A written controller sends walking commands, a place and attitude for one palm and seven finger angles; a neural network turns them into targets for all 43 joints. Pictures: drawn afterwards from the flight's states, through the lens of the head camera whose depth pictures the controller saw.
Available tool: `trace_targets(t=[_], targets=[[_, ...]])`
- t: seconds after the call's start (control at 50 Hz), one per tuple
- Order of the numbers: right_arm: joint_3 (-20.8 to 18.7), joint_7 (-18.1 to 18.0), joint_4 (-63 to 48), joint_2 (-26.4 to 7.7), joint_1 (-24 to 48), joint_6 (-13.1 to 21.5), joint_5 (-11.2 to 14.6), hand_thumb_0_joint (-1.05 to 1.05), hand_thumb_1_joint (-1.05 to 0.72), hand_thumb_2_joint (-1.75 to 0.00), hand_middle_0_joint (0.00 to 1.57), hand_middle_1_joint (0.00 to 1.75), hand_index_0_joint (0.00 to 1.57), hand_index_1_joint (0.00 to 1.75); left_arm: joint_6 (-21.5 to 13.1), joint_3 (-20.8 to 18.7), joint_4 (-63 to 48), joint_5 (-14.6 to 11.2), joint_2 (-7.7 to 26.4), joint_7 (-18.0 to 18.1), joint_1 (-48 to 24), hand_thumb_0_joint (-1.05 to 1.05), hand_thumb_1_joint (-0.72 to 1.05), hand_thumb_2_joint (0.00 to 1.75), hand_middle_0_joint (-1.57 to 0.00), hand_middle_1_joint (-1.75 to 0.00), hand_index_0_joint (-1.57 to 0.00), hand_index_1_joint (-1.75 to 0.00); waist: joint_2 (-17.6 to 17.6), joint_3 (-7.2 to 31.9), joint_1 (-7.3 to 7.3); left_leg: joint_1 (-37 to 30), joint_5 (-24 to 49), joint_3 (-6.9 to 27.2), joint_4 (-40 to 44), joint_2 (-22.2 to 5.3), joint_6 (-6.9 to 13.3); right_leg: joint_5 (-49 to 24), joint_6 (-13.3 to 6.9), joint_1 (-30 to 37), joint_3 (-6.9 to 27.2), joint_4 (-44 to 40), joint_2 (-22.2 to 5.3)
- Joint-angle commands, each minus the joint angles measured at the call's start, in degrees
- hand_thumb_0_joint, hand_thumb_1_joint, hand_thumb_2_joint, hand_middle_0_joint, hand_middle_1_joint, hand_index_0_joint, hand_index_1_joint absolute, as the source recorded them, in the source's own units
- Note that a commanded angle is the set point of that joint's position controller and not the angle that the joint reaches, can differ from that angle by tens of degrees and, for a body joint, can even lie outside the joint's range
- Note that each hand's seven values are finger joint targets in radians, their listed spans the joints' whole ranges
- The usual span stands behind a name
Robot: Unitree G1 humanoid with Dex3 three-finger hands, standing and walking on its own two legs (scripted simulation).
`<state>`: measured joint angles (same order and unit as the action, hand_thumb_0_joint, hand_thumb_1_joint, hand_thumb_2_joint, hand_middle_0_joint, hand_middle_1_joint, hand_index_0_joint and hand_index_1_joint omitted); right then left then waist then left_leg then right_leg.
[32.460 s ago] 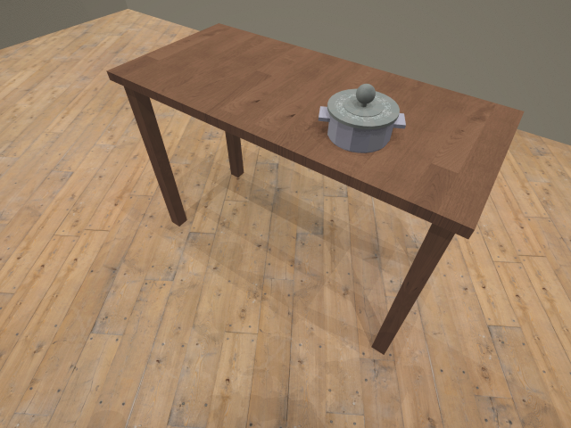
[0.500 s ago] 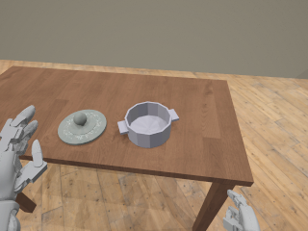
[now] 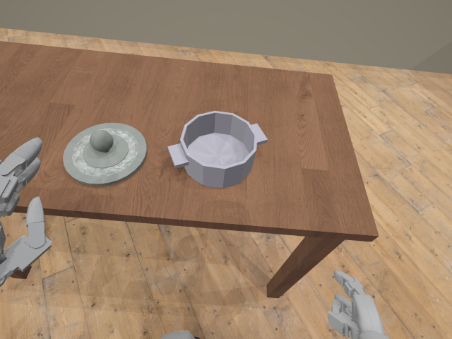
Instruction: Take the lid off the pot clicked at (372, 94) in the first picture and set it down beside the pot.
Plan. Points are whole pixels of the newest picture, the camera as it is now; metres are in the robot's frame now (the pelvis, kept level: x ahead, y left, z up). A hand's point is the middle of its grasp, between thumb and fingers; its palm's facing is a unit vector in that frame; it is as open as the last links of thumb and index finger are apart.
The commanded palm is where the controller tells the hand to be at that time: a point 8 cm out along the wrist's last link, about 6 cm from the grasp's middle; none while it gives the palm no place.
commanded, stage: step back with the hand held close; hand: left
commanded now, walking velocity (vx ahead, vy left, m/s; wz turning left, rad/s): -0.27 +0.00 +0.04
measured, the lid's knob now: (101, 140) +0.46 +0.29 +0.03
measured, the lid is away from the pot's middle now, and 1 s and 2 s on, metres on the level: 0.24 0.24 0.24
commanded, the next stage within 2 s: stop stepping back and stand still in 1.10 s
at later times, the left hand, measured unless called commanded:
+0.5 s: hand out of the picture +0.13 +0.24 +0.17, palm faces +0.38 -0.85 -0.37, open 7.4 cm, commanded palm +0.06 +0.29 +0.20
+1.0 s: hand out of the picture +0.09 +0.25 +0.18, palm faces +0.32 -0.88 -0.34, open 7.4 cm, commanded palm +0.01 +0.30 +0.20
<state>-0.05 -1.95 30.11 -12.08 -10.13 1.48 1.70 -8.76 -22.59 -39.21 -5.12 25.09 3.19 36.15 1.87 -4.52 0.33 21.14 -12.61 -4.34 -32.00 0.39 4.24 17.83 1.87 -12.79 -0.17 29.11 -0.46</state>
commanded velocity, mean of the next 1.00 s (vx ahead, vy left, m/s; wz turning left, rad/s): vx -0.35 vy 0.00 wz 0.01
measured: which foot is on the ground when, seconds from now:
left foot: down 0.00-0.78, up 0.80-0.92, down 0.94-1.00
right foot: down 0.00-0.52, up 0.54-0.74, down 0.76-0.96, up 0.98-1.00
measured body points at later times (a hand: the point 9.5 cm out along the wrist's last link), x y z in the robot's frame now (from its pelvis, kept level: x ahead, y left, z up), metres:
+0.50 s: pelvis -0.06 +0.00 -0.01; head -0.04 +0.04 +0.43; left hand +0.10 +0.29 +0.19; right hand +0.12 -0.24 -0.07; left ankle +0.05 +0.07 -0.73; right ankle -0.03 -0.15 -0.73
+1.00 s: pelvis -0.12 +0.02 -0.01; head -0.09 +0.07 +0.43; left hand +0.07 +0.30 +0.19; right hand +0.05 -0.22 -0.07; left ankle -0.11 +0.10 -0.73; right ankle -0.15 -0.14 -0.72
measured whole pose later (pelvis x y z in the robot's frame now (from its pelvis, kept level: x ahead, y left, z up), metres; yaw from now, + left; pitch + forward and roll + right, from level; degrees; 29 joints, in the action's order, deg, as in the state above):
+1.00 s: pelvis -0.12 +0.02 -0.01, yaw +0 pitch +2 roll -2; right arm -0.4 -3.1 33.7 -10.2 -10.1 4.0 2.0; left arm -14.0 -23.6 -38.3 -5.1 24.5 6.5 28.7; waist 4.7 -1.2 -1.9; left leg 22.4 -20.2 -2.4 -39.2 0.2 2.8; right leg 26.7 1.7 -21.1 0.8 45.1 -1.5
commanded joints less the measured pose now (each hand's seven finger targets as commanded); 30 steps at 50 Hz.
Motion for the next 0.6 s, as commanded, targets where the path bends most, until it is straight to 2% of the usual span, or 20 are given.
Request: trace_targets(t=[0.0, 0.02, 0.04, 0.12, 0.14, 0.18, 0.2, 0.22, 0.24, 0.28, 0.32, 0.34, 0.36, 0.4, 0.42, 0.44, 0.48, 0.52, 0.54, 0.58], targets=[[-3.0, 0.1, -9.4, -7.5, 3.2, 4.1, -0.4, 0.00, -0.90, -0.90, 0.20, 0.30, 0.20, 0.30, -5.0, -9.9, -18.2, -0.2, 9.5, 2.6, 2.5, 0.00, 0.90, 0.90, -0.20, -0.30, -0.20, -0.30, -15.0, 16.4, 1.20, -13.4, 27.6, 14.2, 7.7, -13.3, 1.8, 2.8, -0.9, -2.1, -1.3, 3.6, -0.4], [-3.1, 0.1, -9.2, -7.6, 3.3, 4.6, -0.5, 0.00, -0.90, -0.90, 0.20, 0.30, 0.20, 0.30, -4.9, -11.0, -18.5, -0.3, 10.4, 3.0, 3.0, 0.00, 0.90, 0.90, -0.20, -0.30, -0.20, -0.30, -15.6, 16.8, 1.22, -13.3, 26.1, 14.8, 8.2, -13.5, 1.8, 3.9, -0.9, -2.0, -1.1, 3.8, -0.5], [-3.0, 0.0, -8.7, -7.3, 2.9, 4.8, -0.7, 0.00, -0.90, -0.90, 0.20, 0.30, 0.20, 0.30, -4.9, -10.9, -17.3, -0.2, 9.5, 3.1, 4.2, 0.00, 0.90, 0.90, -0.20, -0.30, -0.20, -0.30, -15.4, 16.3, 1.26, -11.8, 23.8, 14.3, 7.9, -13.5, 1.8, 3.8, -1.0, -1.5, -1.1, 3.4, -0.5], [-3.3, -0.2, -8.5, -7.8, 2.2, 5.4, -0.1, 0.00, -0.90, -0.90, 0.20, 0.30, 0.20, 0.30, -4.8, -11.7, -15.2, -0.3, 9.9, 3.6, 3.4, 0.00, 0.90, 0.90, -0.20, -0.30, -0.20, -0.30, -9.7, 15.5, 0.32, -7.9, 13.1, 13.5, 6.3, -12.3, 0.6, -2.2, -1.3, 1.3, -1.5, -1.2, -1.4], [-3.1, -0.3, -8.8, -7.8, 2.1, 5.3, 0.0, 0.00, -0.90, -0.90, 0.20, 0.30, 0.20, 0.30, -4.8, -10.4, -13.6, -0.4, 8.2, 3.4, 3.4, 0.00, 0.90, 0.90, -0.20, -0.30, -0.20, -0.30, -8.1, 14.2, 0.03, -4.8, 6.3, 13.3, 6.7, -11.6, 0.2, -2.7, -1.4, 1.8, -2.0, -1.2, -1.4], [-3.2, -0.6, -9.4, -8.0, 2.5, 5.3, 0.4, 0.00, -0.90, -0.90, 0.20, 0.30, 0.20, 0.30, -4.5, -10.5, -10.7, -0.4, 8.0, 3.4, 1.9, 0.00, 0.90, 0.90, -0.20, -0.30, -0.20, -0.30, -6.3, 10.4, -0.56, 2.4, -12.9, 12.6, 8.1, -10.4, -0.4, -0.8, -1.8, 1.4, -1.8, -0.6, -2.6], [-3.2, -0.8, -9.9, -7.8, 2.6, 5.3, 0.7, 0.00, -0.90, -0.90, 0.20, 0.30, 0.20, 0.30, -4.4, -10.2, -10.3, -0.3, 7.8, 3.6, 0.9, 0.00, 0.90, 0.90, -0.20, -0.30, -0.20, -0.30, -4.4, 8.3, -0.79, 4.8, -19.6, 12.5, 8.1, -9.3, -0.8, 1.4, -2.3, 0.1, -1.4, -1.3, -3.1], [-3.4, -1.1, -10.0, -8.0, 2.6, 5.3, 0.8, 0.00, -0.90, -0.90, 0.20, 0.30, 0.20, 0.30, -4.4, -10.9, -10.1, -0.2, 8.9, 4.0, 1.0, 0.00, 0.90, 0.90, -0.20, -0.30, -0.20, -0.30, -3.8, 8.1, -1.02, 4.8, -22.4, 12.5, 7.8, -8.7, -0.9, 3.8, -2.9, -1.3, -0.5, -2.4, -3.6], [-3.0, -1.2, -9.8, -7.4, 2.2, 5.1, 0.6, 0.00, -0.90, -0.90, 0.20, 0.30, 0.20, 0.30, -4.4, -9.4, -7.7, -0.3, 7.0, 4.0, 1.5, 0.00, 0.90, 0.90, -0.20, -0.30, -0.20, -0.30, -3.1, 6.6, -1.13, 5.3, -23.2, 11.8, 6.5, -7.8, -1.2, 6.8, -3.2, -3.9, -0.1, -3.9, -4.0], [-3.0, -1.3, -9.6, -7.3, 2.1, 5.3, 0.4, 0.00, -0.90, -0.90, 0.20, 0.30, 0.20, 0.30, -4.7, -8.6, -8.4, 0.1, 7.3, 4.3, -0.8, 0.00, 0.90, 0.90, -0.20, -0.30, -0.20, -0.30, -1.2, 4.9, -1.47, 4.1, -21.6, 11.0, 2.0, -6.5, -1.5, 9.9, -4.2, -8.6, 2.6, -7.0, -6.4], [-3.0, -1.5, -9.0, -7.1, 2.4, 5.6, 0.1, 0.00, -0.90, -0.90, 0.20, 0.30, 0.20, 0.30, -5.1, -8.6, -9.9, 0.3, 9.0, 4.7, -3.4, 0.00, 0.90, 0.90, -0.20, -0.30, -0.20, -0.30, 2.0, 4.9, -1.81, 1.2, -17.8, 10.2, -3.6, -5.2, -1.9, 7.9, -5.8, -12.5, 6.8, -9.5, -10.1], [-2.7, -1.5, -8.5, -6.6, 1.9, 5.7, -0.1, 0.00, -0.90, -0.90, 0.20, 0.30, 0.20, 0.30, -5.3, -6.6, -9.4, 0.3, 7.0, 4.7, -3.3, 0.00, 0.90, 0.90, -0.20, -0.30, -0.20, -0.30, 3.1, 5.0, -2.13, 0.4, -15.6, 9.6, -6.3, -4.4, -1.9, 5.1, -6.3, -13.2, 7.5, -9.9, -11.4], [-2.9, -1.4, -8.3, -6.8, 2.0, 6.0, 0.1, 0.00, -0.90, -0.90, 0.20, 0.30, 0.20, 0.30, -5.7, -6.2, -11.2, 0.5, 7.2, 4.8, -4.7, 0.00, 0.90, 0.90, -0.20, -0.30, -0.20, -0.30, 2.8, 5.9, -2.28, -0.8, -14.0, 9.3, -7.8, -4.1, -2.0, 1.4, -6.5, -13.2, 8.0, -9.1, -12.5], [-2.8, -1.4, -8.3, -7.0, 2.2, 6.3, -0.1, 0.00, -0.90, -0.90, 0.20, 0.30, 0.20, 0.30, -6.3, -6.2, -12.9, 0.6, 7.7, 5.0, -5.5, 0.00, 0.90, 0.90, -0.20, -0.30, -0.20, -0.30, 0.5, 6.1, -2.20, 0.1, -13.3, 10.5, -6.0, -4.6, -1.6, -2.0, -6.0, -12.1, 6.5, -6.6, -11.7], [-2.8, -1.5, -8.5, -7.3, 2.7, 6.4, -0.1, 0.00, -0.90, -0.90, 0.20, 0.30, 0.20, 0.30, -6.7, -7.4, -14.8, 0.7, 9.4, 5.4, -6.0, 0.00, 0.90, 0.90, -0.20, -0.30, -0.20, -0.30, -2.2, 6.3, -2.13, 1.2, -13.6, 12.4, -2.2, -6.0, -1.2, -2.1, -5.5, -11.0, 5.1, -4.2, -10.1], [-2.5, -1.6, -8.9, -7.3, 2.9, 6.6, -0.1, 0.00, -0.90, -0.90, 0.20, 0.30, 0.20, 0.30, -7.1, -6.8, -15.3, 0.7, 8.1, 5.3, -5.0, 0.00, 0.90, 0.90, -0.20, -0.30, -0.20, -0.30, -5.7, 6.2, -1.84, 3.0, -14.5, 14.4, 2.5, -7.6, -0.4, -1.5, -4.3, -9.7, 2.4, -1.1, -7.2], [-2.4, -1.5, -9.8, -8.0, 3.7, 7.4, -0.2, 0.00, -0.90, -0.90, 0.20, 0.30, 0.20, 0.30, -7.6, -8.1, -17.3, 0.9, 8.7, 5.4, -4.4, 0.00, 0.90, 0.90, -0.20, -0.30, -0.20, -0.30, -17.0, 7.3, -0.73, 8.3, -19.1, 20.4, 13.9, -13.2, 1.1, 2.8, -1.9, -4.0, -1.9, 9.8, -1.0], [-2.8, -1.4, -9.7, -7.7, 3.6, 8.3, -0.6, 0.00, -0.90, -0.90, 0.20, 0.30, 0.20, 0.30, -8.2, -9.8, -18.8, 1.5, 10.3, 5.5, -5.4, 0.00, 0.90, 0.90, -0.20, -0.30, -0.20, -0.30, -21.9, 8.7, -0.69, 13.8, -27.2, 24.0, 22.3, -17.6, 2.4, 11.6, -1.3, 0.4, -1.3, 22.6, 2.0], [-3.1, -1.2, -8.9, -7.5, 2.5, 8.6, -0.9, 0.00, -0.90, -0.90, 0.20, 0.30, 0.20, 0.30, -8.5, -10.7, -18.1, 1.6, 9.8, 5.5, -5.1, 0.00, 0.90, 0.90, -0.20, -0.30, -0.20, -0.30, -21.3, 9.1, -0.76, 16.1, -28.7, 23.4, 23.6, -18.8, 2.9, 12.5, -1.2, 1.7, -0.9, 27.7, 2.8], [-3.7, -0.4, -8.2, -6.8, 1.2, 9.1, -1.1, 0.00, -0.90, -0.90, 0.20, 0.30, 0.20, 0.30, -8.3, -10.7, -17.6, 0.6, 9.3, 5.5, -3.7, 0.00, 0.90, 0.90, -0.20, -0.30, -0.20, -0.30, -16.7, 10.7, -0.37, 6.6, -16.3, 20.3, 18.7, -16.8, 2.5, 13.2, -1.6, -4.0, -0.5, 22.7, 1.9]])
